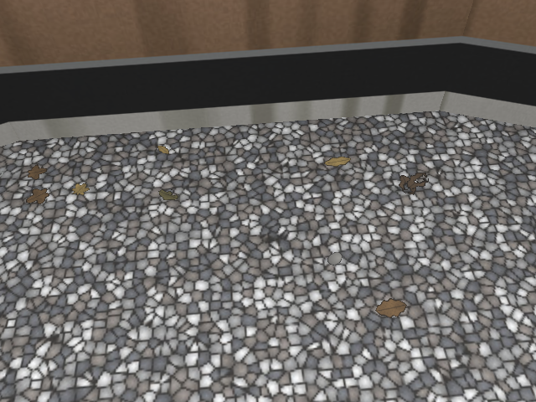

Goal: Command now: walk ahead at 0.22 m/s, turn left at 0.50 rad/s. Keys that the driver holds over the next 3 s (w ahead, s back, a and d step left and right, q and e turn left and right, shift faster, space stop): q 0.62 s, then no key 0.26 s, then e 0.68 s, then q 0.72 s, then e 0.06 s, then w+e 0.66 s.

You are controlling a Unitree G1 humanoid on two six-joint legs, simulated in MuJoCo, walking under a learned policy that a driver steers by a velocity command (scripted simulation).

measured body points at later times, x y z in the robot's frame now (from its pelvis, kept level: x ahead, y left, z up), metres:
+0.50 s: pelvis +0.11 +0.02 -0.01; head +0.16 +0.04 +0.43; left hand +0.20 +0.33 -0.12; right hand +0.34 -0.21 -0.09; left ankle +0.17 +0.13 -0.75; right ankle +0.20 -0.13 -0.71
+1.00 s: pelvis +0.13 +0.00 -0.01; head +0.15 +0.01 +0.44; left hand +0.12 +0.28 -0.13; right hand +0.38 -0.16 -0.11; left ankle +0.05 +0.11 -0.75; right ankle +0.20 -0.11 -0.75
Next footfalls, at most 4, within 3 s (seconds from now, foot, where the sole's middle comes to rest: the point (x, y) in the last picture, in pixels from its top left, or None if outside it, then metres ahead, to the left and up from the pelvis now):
0.18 left None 0.21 0.13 -0.78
0.62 right None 0.21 -0.09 -0.78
0.96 left None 0.09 0.13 -0.78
1.78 left None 0.17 0.14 -0.78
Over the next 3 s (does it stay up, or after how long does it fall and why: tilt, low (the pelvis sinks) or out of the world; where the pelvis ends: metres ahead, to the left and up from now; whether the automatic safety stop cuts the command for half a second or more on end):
stays up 0.35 0.06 -0.03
